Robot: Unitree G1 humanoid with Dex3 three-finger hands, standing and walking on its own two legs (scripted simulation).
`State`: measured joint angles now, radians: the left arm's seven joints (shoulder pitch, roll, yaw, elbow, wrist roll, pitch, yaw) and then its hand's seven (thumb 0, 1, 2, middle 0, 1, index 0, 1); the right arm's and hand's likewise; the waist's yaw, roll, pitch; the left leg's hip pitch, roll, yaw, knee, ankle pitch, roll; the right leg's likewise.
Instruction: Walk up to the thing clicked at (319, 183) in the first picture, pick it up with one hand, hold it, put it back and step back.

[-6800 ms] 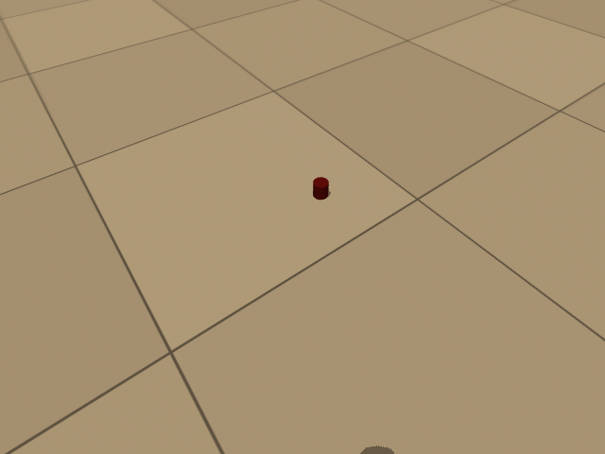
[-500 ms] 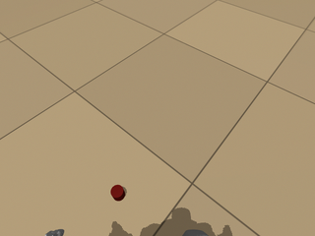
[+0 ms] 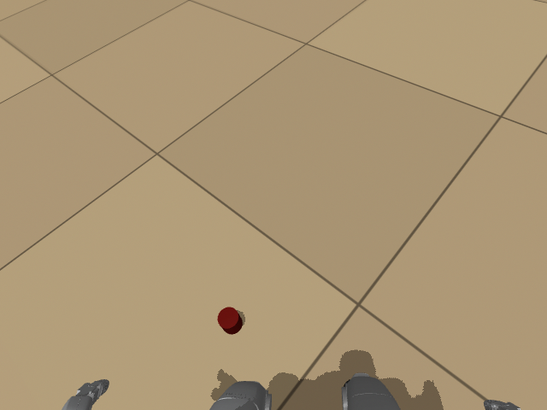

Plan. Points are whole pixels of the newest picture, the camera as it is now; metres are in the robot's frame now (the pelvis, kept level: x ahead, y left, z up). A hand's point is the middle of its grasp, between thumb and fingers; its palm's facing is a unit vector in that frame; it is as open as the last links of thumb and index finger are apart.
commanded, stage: walk up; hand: left
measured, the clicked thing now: (230, 320) +0.44 +0.25 -0.72
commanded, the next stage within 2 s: none
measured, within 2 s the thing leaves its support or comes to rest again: neither
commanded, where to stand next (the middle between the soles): +0.06 +0.02 m, yaw -2 degrees
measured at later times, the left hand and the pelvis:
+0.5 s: hand out of the picture +0.12 +0.25 -0.14, palm faces -0.09 -0.93 -0.36, open 7.4 cm; pelvis +0.03 -0.02 +0.00, yaw -2 degrees
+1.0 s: hand (135, 400) +0.15 +0.26 -0.12, palm faces -0.02 -0.88 -0.47, open 7.4 cm; pelvis +0.00 -0.01 -0.01, yaw +1 degrees
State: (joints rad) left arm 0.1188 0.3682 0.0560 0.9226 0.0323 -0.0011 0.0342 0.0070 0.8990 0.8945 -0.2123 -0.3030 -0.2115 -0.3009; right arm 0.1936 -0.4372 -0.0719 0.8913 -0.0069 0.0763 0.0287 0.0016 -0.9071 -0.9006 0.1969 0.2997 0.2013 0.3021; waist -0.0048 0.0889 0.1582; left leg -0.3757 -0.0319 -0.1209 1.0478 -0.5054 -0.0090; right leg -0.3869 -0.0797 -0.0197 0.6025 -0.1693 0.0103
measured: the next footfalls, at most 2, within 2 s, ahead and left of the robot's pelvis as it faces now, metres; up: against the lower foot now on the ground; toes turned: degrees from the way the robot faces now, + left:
left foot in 0.08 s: +0.02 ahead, +0.14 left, +0.00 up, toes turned +0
right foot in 0.46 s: +0.08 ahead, -0.14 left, +0.00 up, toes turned -4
